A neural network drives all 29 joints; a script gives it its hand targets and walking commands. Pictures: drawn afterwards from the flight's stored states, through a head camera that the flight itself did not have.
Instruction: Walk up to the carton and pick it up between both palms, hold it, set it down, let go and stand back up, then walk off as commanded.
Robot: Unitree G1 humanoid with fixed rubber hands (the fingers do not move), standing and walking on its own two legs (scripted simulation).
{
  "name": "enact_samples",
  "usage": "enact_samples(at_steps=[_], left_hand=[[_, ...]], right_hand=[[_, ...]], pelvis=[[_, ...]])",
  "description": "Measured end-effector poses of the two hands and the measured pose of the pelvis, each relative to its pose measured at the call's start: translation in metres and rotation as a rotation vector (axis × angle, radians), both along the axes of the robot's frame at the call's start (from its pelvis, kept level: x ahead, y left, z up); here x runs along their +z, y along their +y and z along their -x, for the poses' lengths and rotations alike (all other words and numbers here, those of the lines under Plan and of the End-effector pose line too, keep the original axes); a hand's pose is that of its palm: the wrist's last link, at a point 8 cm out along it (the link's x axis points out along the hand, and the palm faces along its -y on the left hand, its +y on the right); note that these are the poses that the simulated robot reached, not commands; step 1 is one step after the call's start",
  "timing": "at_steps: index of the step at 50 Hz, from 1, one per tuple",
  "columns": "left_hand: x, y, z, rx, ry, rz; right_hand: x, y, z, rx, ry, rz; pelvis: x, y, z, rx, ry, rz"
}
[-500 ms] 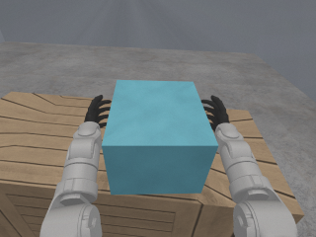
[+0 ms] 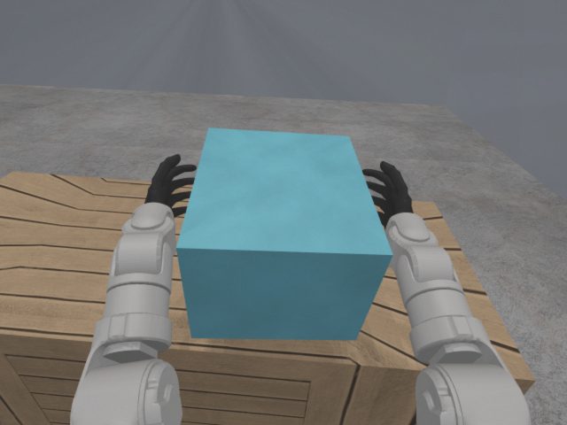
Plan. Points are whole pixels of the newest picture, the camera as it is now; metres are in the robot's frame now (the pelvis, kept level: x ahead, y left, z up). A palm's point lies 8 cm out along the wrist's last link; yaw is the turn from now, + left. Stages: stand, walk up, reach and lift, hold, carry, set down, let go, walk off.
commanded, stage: reach and lift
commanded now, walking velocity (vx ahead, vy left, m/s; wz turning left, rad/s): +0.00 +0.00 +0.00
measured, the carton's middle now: (277, 227) +0.40 +0.02 +0.15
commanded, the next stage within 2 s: hold in 0.38 s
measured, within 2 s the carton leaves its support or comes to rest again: neither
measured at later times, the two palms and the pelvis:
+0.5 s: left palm (161, 200) +0.36 +0.19 +0.22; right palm (396, 206) +0.37 -0.14 +0.21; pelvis +0.00 +0.00 +0.00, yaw +0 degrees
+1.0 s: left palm (154, 196) +0.35 +0.19 +0.23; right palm (400, 202) +0.36 -0.14 +0.23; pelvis +0.00 +0.00 +0.00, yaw +0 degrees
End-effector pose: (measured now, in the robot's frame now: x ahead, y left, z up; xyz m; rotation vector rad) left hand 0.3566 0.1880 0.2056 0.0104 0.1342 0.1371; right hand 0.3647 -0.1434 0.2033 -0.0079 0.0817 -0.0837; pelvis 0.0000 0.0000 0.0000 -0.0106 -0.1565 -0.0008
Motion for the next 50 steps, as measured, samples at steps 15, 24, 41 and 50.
enact_samples(at_steps=[15, 24, 41, 50], left_hand=[[-0.002, -0.003, -0.005, -0.004, 0.024, 0.000], [0.008, -0.001, -0.007, 0.003, -0.013, -0.003], [0.022, 0.001, 0.008, 0.003, -0.014, 0.002], [0.026, 0.002, 0.011, 0.008, -0.016, 0.005]], right_hand=[[-0.001, -0.003, -0.005, -0.003, 0.021, -0.007], [0.011, -0.001, -0.008, 0.002, -0.016, -0.005], [0.025, 0.001, 0.005, 0.003, -0.019, -0.006], [0.027, 0.002, 0.006, 0.008, -0.021, -0.011]], pelvis=[[0.000, -0.001, -0.001, 0.000, 0.013, -0.001], [0.001, -0.001, -0.003, 0.000, 0.018, -0.002], [0.000, -0.001, 0.002, 0.000, -0.013, -0.001], [0.000, -0.001, 0.003, 0.000, -0.014, -0.001]])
